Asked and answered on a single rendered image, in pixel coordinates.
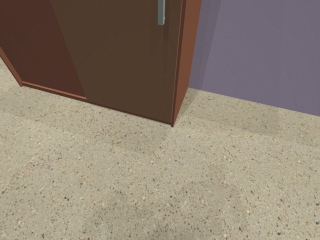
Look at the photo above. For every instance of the wardrobe door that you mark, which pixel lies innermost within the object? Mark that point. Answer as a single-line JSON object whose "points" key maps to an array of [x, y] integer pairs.
{"points": [[31, 38], [123, 58]]}

